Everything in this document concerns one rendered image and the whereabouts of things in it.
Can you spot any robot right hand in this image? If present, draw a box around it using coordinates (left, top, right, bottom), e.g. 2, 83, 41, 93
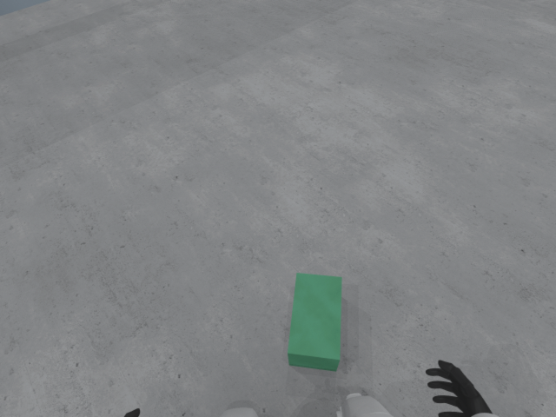
426, 360, 492, 417

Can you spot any robot right thigh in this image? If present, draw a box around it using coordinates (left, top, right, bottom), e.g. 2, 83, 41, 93
336, 396, 393, 417

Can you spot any carton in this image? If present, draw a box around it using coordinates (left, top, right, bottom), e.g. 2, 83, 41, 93
288, 273, 342, 372

